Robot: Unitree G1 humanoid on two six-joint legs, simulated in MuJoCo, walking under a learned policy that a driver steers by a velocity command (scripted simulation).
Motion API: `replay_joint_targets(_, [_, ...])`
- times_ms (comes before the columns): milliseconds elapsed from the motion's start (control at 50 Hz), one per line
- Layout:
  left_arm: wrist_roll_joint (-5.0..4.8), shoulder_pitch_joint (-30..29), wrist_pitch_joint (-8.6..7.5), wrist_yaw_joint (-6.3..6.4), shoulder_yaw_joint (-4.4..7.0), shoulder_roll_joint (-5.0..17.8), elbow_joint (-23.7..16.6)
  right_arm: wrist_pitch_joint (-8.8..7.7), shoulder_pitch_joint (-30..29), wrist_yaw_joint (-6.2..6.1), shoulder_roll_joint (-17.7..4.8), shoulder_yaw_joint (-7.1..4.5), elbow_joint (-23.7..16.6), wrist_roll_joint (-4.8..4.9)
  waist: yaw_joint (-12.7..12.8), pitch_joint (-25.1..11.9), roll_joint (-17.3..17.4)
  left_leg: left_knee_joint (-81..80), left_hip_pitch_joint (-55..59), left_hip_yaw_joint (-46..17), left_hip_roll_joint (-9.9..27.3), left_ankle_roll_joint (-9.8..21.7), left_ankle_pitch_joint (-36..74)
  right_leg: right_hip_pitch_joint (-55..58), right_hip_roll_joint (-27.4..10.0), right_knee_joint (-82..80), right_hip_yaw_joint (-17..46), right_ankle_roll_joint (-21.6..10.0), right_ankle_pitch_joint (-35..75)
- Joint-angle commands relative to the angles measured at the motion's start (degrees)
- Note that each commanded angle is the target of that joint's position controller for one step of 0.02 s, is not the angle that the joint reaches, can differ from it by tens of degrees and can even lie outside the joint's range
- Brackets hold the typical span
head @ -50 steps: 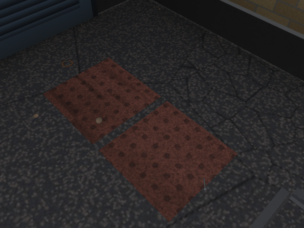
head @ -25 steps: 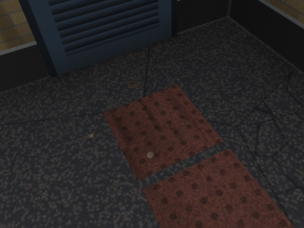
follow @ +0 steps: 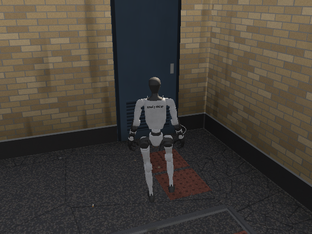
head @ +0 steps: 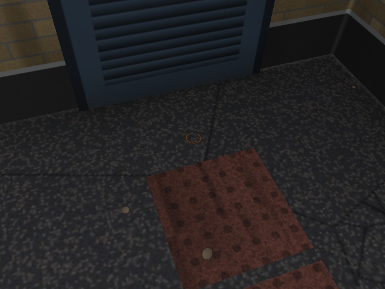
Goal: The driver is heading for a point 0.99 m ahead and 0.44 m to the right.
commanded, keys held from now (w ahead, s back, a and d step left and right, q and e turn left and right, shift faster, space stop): w+e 0.36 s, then e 0.64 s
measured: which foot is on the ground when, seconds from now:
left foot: down 0.00-0.34, up 0.36-0.84, down 0.86-1.00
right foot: up 0.00-0.32, down 0.34-0.86, up 0.88-1.00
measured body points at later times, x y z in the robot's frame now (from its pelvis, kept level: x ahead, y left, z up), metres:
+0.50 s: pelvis +0.26 -0.06 -0.01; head +0.29 -0.07 +0.44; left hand +0.41 +0.19 -0.14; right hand +0.29 -0.34 -0.13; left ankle +0.25 +0.09 -0.65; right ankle +0.28 -0.10 -0.74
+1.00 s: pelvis +0.40 -0.05 -0.01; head +0.45 -0.05 +0.44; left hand +0.65 +0.13 -0.14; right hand +0.37 -0.36 -0.10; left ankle +0.51 -0.01 -0.74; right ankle +0.29 -0.11 -0.66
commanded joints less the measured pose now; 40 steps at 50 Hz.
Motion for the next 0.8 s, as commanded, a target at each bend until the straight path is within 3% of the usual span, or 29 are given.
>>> replay_joint_targets(20, [0.10,0.9,0.60,-0.65,0.93,2.5,-1.6,-1.79,1.8,-0.32,-5.9,-1.35,-1.7,0.22,0.1,1.0,5.0,-11.6,1.6,-7.0,15.6,1.6,18.7,-5.4,-1.1,-2.2,0.7,0.3,6.7])
replay_joint_targets(120, [0.42,-8.8,0.14,-1.55,0.13,1.3,-4.5,-1.73,4.6,-0.92,-5.4,-0.93,0.5,0.30,-1.8,3.4,4.9,-11.8,5.1,-0.7,15.0,0.4,23.8,-7.4,-0.2,-16.5,-3.4,0.3,14.9])
replay_joint_targets(180, [0.72,-13.9,0.07,-2.05,-0.54,0.7,-6.6,-1.37,8.1,-1.68,-5.9,-0.91,2.6,0.20,-3.4,4.3,4.6,-10.4,10.2,1.7,16.5,0.0,30.4,-7.0,0.7,-23.5,-7.2,-1.2,14.6])
replay_joint_targets(220, [0.74,-14.9,0.04,-2.15,-0.57,0.9,-7.5,-0.88,8.9,-2.13,-6.7,-0.93,3.6,0.00,-3.1,3.8,4.8,-7.1,13.5,3.6,17.2,-0.6,39.8,-4.8,2.5,-26.7,-9.4,-2.9,11.6])
replay_joint_targets(280, [0.89,-9.6,0.34,-1.55,0.26,2.8,-6.6,0.01,7.4,-2.96,-9.5,-1.45,4.0,-0.23,0.4,-0.5,7.7,4.8,16.4,5.8,18.2,-1.4,63.2,4.0,7.7,-27.5,-12.4,-6.7,2.6])
replay_joint_targets(300, [0.93,-4.9,0.15,-1.24,0.91,3.9,-5.4,0.53,6.5,-2.99,-10.5,-1.70,3.8,-0.40,2.6,-3.3,8.0,12.8,15.4,6.0,18.6,-1.0,64.5,9.6,9.2,-28.6,-12.0,-8.3,-0.1])
replay_joint_targets(320, [1.22,1.9,-0.33,-0.79,1.93,5.7,-3.4,0.90,5.5,-2.76,-11.1,-1.83,3.3,-0.31,5.9,-7.0,6.9,24.0,11.3,6.0,18.3,-0.8,57.9,18.9,10.3,-32.5,-10.3,-10.2,-0.5])
replay_joint_targets(340, [1.96,10.1,-0.52,0.09,3.64,9.9,-1.4,0.75,3.9,-2.34,-10.6,-1.71,1.8,-0.02,10.1,-11.4,1.8,41.4,0.1,6.7,15.8,-2.1,39.9,32.0,3.8,-37.5,-0.2,-13.6,-3.9])
replay_joint_targets(360, [1.06,7.0,0.22,0.66,5.38,16.1,-2.6,0.04,4.9,-1.03,-4.6,-0.78,-2.6,0.75,5.0,-15.3,-14.2,65.0,-27.3,3.5,1.4,-6.0,-15.9,49.4,-13.3,-42.2,32.8,-23.2,-1.4])
replay_joint_targets(380, [-0.72,6.7,0.62,0.59,5.31,15.7,-3.3,-0.72,-0.3,-0.81,-8.4,-1.16,-4.1,0.26,7.1,-15.6,-2.7,69.1,-34.3,-9.4,1.8,-5.8,-15.8,48.2,-15.4,-46.5,38.1,-25.4,9.0])
replay_joint_targets(400, [-0.95,3.3,0.46,1.15,4.66,13.4,-3.1,-1.44,-2.6,-0.73,-7.2,-0.71,-5.1,0.89,5.0,-8.9,0.7,65.8,-35.3,-11.2,5.4,-5.6,-11.0,41.8,-14.9,-46.4,29.0,-23.5,19.2])
replay_joint_targets(420, [-0.88,1.4,0.16,1.35,3.74,10.1,-2.8,-1.72,-1.1,-0.99,-7.1,-0.65,-4.5,1.16,1.8,-3.3,4.6,60.0,-31.7,-10.3,7.3,-6.0,-9.1,33.1,-12.7,-46.5,22.5,-20.5,32.6])
replay_joint_targets(440, [-1.09,-0.9,-0.28,1.52,3.18,8.4,-3.0,-0.88,-1.0,-1.18,-7.0,-0.76,-4.4,0.30,-0.4,-1.6,5.8,55.4,-28.7,-10.8,8.6,-6.6,-9.2,28.3,-9.1,-46.4,17.0,-17.7,38.1])
replay_joint_targets(480, [-1.28,-2.7,-1.12,1.38,2.51,7.4,-3.5,1.66,1.1,-1.13,-6.4,-0.69,-4.1,-1.26,-2.5,-2.5,4.0,50.3,-23.0,-10.1,8.3,-8.3,-9.0,22.9,-5.3,-46.7,11.5,-15.6,45.5])
replay_joint_targets(520, [-1.03,-1.7,-1.63,1.13,2.93,9.7,-3.2,3.04,1.2,-0.91,-5.4,-0.44,-4.8,-1.19,-3.0,-3.9,2.1,45.6,-22.4,-8.8,7.4,-9.4,-6.9,21.8,-2.8,-45.8,9.0,-14.6,52.3])
replay_joint_targets(620, [-1.08,1.7,-0.27,1.58,3.08,10.3,-3.3,3.88,-6.6,-1.09,-5.9,-0.05,-8.1,-0.57,0.2,-6.0,-2.0,34.4,-24.3,-8.0,6.2,-9.9,1.0,24.2,0.3,-42.6,8.8,-9.6,52.2])
replay_joint_targets(700, [-0.60,4.3,1.00,2.22,3.40,11.0,-3.6,3.95,-11.9,-1.43,-7.2,0.13,-10.1,-0.01,2.8,-5.6,-3.0,28.9,-26.5,-9.6,5.2,-9.1,1.8,28.9,-1.2,-39.9,13.9,-8.8,48.5])
replay_joint_targets(760, [0.05,3.9,1.78,2.51,3.68,11.6,-4.4,3.39,-12.7,-1.80,-8.2,0.20,-10.8,0.34,3.0,-4.3,-3.4,24.0,-25.2,-11.0,3.8,-7.9,-2.1,30.7,-2.4,-36.5,18.2,-9.2,47.9])
replay_joint_targets(800, [0.13,1.4,2.05,2.57,3.87,12.1,-5.4,2.86,-9.7,-2.07,-9.1,0.09,-10.2,0.59,1.3,-3.9,-4.1,17.5,-19.3,-11.8,2.8,-6.5,-3.3,29.1,-1.6,-34.2,21.0,-7.8,44.3])
Keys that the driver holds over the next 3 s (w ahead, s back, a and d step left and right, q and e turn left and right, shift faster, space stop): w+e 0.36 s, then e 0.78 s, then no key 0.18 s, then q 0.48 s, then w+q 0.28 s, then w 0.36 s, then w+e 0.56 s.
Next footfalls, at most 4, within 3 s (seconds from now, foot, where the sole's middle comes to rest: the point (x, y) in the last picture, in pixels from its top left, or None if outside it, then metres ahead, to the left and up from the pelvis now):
0.34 right None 0.32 -0.11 -0.78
0.86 left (205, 274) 0.54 -0.03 -0.78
1.28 right None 0.35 -0.16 -0.78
1.74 left None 0.43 0.02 -0.78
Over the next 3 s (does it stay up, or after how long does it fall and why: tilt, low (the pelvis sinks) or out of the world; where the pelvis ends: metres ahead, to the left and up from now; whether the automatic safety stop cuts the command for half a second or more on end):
stays up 0.79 -0.20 0.00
